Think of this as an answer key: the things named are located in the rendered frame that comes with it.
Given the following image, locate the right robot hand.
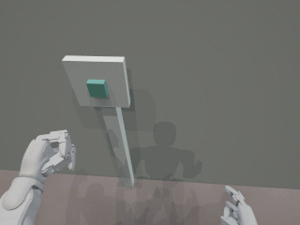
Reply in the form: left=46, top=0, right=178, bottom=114
left=220, top=186, right=258, bottom=225

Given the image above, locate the left robot forearm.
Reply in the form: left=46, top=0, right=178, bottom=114
left=0, top=176, right=45, bottom=225

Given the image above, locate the button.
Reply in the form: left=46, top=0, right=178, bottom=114
left=86, top=79, right=109, bottom=98

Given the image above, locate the panel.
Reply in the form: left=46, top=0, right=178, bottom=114
left=62, top=55, right=134, bottom=188

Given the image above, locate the left robot hand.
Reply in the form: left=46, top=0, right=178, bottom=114
left=19, top=129, right=76, bottom=184

